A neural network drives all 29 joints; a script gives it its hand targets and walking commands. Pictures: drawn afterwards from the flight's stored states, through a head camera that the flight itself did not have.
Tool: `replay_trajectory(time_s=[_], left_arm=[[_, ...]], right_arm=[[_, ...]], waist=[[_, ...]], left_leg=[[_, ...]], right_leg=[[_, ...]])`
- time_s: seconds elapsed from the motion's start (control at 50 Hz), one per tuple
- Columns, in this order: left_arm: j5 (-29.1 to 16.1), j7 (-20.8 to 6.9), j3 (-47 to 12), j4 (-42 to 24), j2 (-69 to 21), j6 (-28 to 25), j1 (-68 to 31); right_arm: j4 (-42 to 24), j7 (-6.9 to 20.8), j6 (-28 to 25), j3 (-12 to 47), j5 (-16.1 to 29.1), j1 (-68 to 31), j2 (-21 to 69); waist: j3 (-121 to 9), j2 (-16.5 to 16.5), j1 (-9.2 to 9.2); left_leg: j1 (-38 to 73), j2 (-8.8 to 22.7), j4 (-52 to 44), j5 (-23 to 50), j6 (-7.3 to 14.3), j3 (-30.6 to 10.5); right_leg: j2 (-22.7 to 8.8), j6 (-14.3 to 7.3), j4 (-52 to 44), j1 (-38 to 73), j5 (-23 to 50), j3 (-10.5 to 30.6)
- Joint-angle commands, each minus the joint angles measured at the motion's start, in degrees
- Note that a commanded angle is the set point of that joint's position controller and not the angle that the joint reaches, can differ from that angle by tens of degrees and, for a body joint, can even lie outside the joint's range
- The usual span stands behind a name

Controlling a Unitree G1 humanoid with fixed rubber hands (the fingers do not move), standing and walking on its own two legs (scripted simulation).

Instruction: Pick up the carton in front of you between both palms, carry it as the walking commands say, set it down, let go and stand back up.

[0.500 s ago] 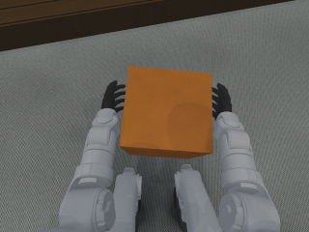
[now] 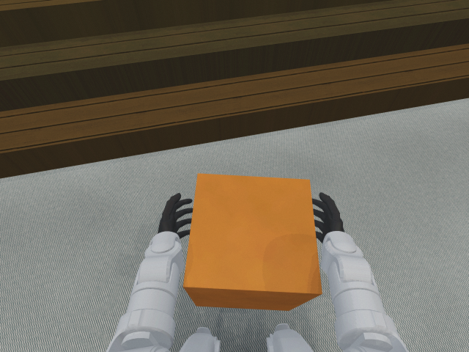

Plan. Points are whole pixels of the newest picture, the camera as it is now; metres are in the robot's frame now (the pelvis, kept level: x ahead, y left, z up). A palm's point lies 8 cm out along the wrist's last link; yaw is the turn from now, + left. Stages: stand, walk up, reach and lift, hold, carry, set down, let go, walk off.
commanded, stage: reach and lift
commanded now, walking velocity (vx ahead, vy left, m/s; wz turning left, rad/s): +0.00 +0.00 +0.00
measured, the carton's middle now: (247, 248) +0.33 -0.01 -0.10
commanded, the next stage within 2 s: hold in 1.40 s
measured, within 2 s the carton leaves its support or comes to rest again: neither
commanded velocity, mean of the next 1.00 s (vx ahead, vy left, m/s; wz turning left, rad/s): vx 0.00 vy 0.00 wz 0.00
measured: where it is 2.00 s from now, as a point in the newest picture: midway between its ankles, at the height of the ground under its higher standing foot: outside the picture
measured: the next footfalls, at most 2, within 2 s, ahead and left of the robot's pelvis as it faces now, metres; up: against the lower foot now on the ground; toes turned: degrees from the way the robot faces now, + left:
none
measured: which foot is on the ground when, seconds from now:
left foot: down 0.00-1.00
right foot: down 0.00-1.00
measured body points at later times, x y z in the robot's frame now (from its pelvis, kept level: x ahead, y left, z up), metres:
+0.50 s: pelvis +0.01 -0.01 +0.07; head -0.02 -0.01 +0.52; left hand +0.32 +0.14 +0.09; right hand +0.32 -0.16 +0.09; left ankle +0.03 +0.12 -0.66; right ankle +0.04 -0.13 -0.66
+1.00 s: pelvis +0.02 -0.01 +0.08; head -0.01 -0.01 +0.53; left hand +0.32 +0.14 +0.10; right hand +0.33 -0.16 +0.10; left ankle +0.03 +0.12 -0.66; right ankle +0.04 -0.13 -0.66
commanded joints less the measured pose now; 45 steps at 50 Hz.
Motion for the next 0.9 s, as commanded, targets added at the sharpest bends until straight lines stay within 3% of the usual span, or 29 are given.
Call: replay_trajectory(time_s=[0.0, 0.3, 0.42, 0.52, 0.66, 0.88], left_arm=[[-6.7, -14.0, -33.5, -2.5, -60.8, 0.0, -29.5], [-7.9, -17.2, -36.8, -12.8, -61.2, 12.3, -22.0], [-5.5, -18.4, -31.9, -11.4, -58.7, 16.6, -21.9], [-4.2, -19.8, -28.4, -9.8, -58.5, 16.7, -27.8], [-5.0, -20.3, -30.0, -11.9, -59.2, 16.1, -31.7], [-4.9, -19.9, -31.0, -14.8, -57.1, 17.4, -26.7]], right_arm=[[-0.7, 13.8, 0.0, 34.4, 6.5, -27.9, 59.3], [-10.0, 15.6, 11.6, 38.1, 7.5, -20.9, 60.4], [-9.5, 16.2, 15.9, 33.9, 5.0, -20.7, 57.9], [-7.6, 17.0, 16.0, 30.6, 3.8, -25.9, 58.6], [-9.4, 17.2, 15.7, 33.0, 5.1, -29.6, 61.2], [-11.9, 16.5, 17.0, 33.5, 5.1, -24.5, 59.7]], waist=[[-27.6, 0.1, -0.32], [-11.7, -0.4, 1.12], [-0.9, -0.5, 1.03], [0.5, -0.6, 1.26], [-4.9, -1.0, 1.77], [-4.7, -1.0, 1.61]], left_leg=[[21.5, -4.2, -12.7, 17.4, 0.0, -2.3], [42.5, -2.0, -31.1, 24.5, 0.0, -2.8], [44.0, -1.6, -36.4, 15.6, 0.1, -2.0], [43.0, -1.2, -37.1, 9.7, 0.6, -1.3], [44.4, -1.6, -36.5, 12.0, 0.8, -1.0], [47.7, -2.0, -38.1, 18.2, 0.2, -0.8]], right_leg=[[5.0, -1.4, -10.9, 23.6, 18.2, 0.8], [3.0, -1.1, -29.6, 44.8, 24.7, 1.5], [2.5, -1.6, -34.9, 45.7, 16.2, 0.8], [2.0, -1.9, -35.5, 46.0, 10.3, 0.4], [1.9, -1.4, -35.1, 49.4, 13.0, 0.7], [2.2, -0.8, -36.9, 52.2, 19.9, 0.8]])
